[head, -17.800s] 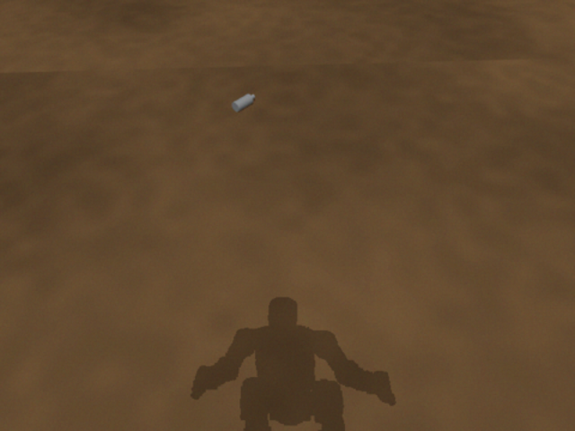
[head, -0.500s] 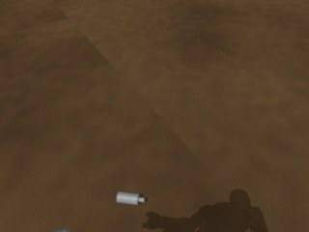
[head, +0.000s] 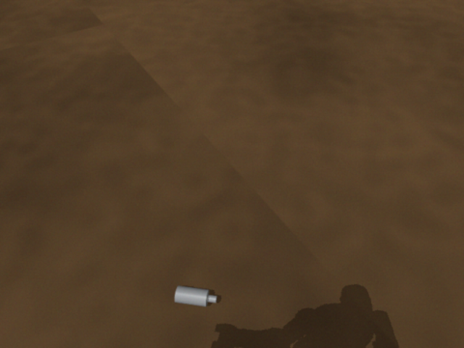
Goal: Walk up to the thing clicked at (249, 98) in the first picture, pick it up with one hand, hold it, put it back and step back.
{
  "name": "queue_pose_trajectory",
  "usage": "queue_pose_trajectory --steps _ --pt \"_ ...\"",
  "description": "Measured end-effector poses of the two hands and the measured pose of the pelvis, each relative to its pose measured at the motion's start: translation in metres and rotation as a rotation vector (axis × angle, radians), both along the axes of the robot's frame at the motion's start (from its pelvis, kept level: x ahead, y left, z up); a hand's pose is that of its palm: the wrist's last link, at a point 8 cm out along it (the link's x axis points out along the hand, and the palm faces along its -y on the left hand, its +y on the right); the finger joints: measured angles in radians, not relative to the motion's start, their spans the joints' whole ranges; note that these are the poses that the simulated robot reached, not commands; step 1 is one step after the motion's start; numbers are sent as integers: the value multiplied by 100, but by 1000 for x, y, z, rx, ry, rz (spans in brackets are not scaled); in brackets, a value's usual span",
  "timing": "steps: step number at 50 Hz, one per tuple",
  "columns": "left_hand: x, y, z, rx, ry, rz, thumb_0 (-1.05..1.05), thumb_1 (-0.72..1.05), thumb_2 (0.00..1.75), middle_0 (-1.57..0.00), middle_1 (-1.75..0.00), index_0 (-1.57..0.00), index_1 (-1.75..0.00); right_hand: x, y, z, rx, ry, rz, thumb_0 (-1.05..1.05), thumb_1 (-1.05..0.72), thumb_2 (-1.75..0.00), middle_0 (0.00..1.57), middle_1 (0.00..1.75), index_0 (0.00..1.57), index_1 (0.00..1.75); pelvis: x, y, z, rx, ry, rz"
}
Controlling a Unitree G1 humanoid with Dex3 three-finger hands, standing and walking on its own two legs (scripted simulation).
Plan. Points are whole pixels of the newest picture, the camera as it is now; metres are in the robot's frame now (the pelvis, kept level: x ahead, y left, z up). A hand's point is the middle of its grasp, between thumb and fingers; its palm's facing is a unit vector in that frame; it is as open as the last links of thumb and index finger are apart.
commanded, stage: walk up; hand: left
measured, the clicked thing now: (196, 296) +0.42 +0.19 -0.75
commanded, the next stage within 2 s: stand in 0.04 s
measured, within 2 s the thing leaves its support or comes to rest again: neither
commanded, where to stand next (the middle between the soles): +0.05 -0.02 m, yaw +0 degrees
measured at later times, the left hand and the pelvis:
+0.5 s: hand out of the picture +0.10 +0.26 -0.15, palm faces -0.02 -0.94 -0.35, open 7.4 cm; pelvis +0.02 +0.00 +0.00, yaw +0 degrees
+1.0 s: hand out of the picture +0.10 +0.26 -0.15, palm faces -0.02 -0.94 -0.35, open 7.4 cm; pelvis +0.03 +0.00 +0.00, yaw +0 degrees
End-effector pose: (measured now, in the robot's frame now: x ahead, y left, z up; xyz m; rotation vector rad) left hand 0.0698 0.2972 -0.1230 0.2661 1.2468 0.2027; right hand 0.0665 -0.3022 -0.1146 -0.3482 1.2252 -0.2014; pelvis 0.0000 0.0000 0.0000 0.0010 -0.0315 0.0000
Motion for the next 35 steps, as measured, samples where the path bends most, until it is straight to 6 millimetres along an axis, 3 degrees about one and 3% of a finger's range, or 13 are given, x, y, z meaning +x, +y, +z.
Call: queue_pose_trajectory --steps 17,35 --pt "13 3 8 36 -9 -29 1 91 90 -20 -30 -21 -30 17 11 -7 46 8 -1 1 -91 -89 20 30 20 30 16 2 2 -1 1 5" --pt "32 3 9 40 -27 -38 1 91 90 -20 -30 -21 -30 27 6 -3 29 6 -9 1 -91 -89 20 30 20 30 25 2 3 -1 2 6"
